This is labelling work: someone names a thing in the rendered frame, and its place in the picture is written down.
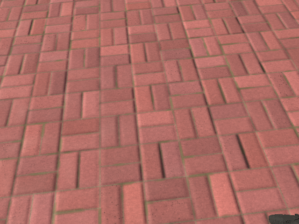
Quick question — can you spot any robot right hand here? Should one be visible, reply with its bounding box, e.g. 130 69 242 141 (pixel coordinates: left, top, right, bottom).
268 214 299 224

